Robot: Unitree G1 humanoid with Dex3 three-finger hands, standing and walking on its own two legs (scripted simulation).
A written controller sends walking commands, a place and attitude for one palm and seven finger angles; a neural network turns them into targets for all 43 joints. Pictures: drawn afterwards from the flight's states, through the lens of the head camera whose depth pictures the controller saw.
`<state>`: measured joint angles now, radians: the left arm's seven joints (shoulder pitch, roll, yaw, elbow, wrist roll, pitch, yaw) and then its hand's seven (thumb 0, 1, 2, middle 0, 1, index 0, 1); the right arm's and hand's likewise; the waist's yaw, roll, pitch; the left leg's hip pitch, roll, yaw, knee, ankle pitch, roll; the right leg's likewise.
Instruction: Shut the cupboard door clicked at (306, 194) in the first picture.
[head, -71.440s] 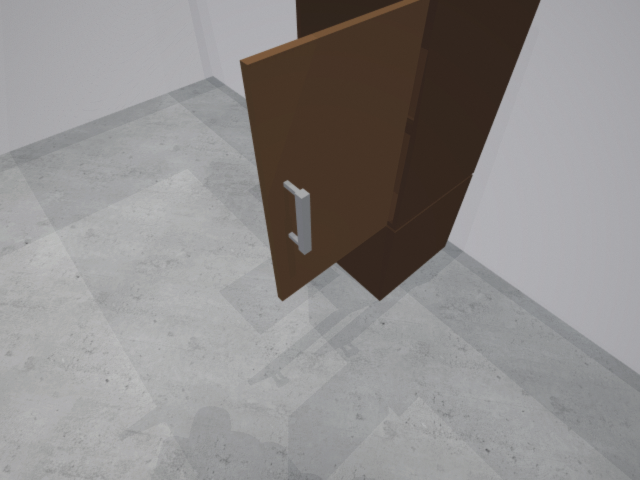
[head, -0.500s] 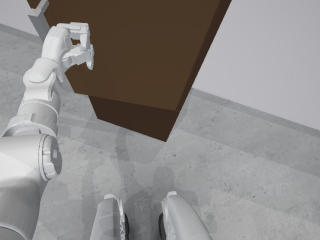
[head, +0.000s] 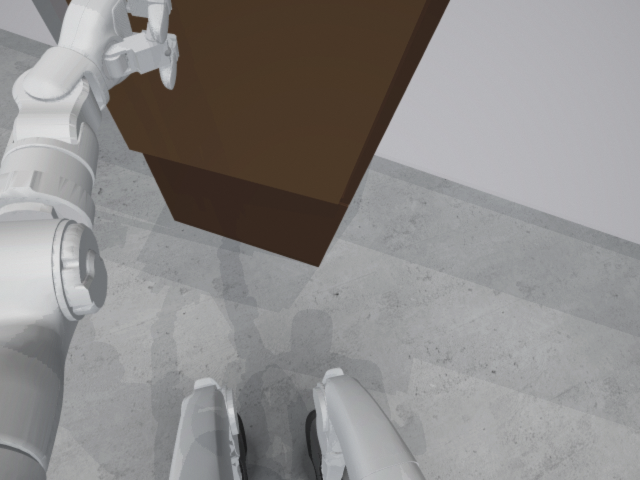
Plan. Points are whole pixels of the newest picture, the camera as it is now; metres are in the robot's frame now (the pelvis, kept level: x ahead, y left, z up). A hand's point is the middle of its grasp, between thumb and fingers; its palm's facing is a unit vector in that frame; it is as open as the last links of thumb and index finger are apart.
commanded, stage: push the door shut along its arc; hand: left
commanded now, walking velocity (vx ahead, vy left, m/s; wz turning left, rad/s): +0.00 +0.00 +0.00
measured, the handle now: (74, 20) +0.62 +0.19 +0.09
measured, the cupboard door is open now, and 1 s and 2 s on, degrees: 4 0 0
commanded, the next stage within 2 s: pull the fist back off the door in 0.10 s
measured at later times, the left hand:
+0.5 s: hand (189, 40) +0.59 +0.08 +0.10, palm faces +0.10 -0.99 -0.07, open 2.8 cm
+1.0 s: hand (204, 88) +0.53 +0.07 +0.10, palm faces +0.06 -1.00 -0.02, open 3.1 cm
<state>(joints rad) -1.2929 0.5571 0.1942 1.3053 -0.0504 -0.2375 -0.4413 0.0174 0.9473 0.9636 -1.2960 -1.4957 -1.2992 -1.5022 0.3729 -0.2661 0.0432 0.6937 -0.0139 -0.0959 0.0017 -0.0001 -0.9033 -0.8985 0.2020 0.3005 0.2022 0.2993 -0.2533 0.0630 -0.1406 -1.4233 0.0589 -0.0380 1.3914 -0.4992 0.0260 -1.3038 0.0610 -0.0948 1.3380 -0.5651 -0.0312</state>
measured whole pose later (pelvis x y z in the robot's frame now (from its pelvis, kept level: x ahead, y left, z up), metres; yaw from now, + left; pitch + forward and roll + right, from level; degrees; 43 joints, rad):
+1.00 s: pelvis +0.03 -0.01 +0.04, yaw +2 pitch +26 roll -1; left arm -0.85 0.18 0.22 1.05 0.00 -0.49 0.14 0.02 0.90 0.90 -1.30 -1.50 -1.30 -1.50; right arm 0.40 -0.24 -0.03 0.65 -0.06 0.03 0.11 0.00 -0.91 -0.90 0.20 0.30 0.20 0.30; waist -0.17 0.06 -0.17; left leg -1.17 0.05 0.01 1.21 -0.49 0.01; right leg -1.09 0.05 -0.04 1.21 -0.56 -0.04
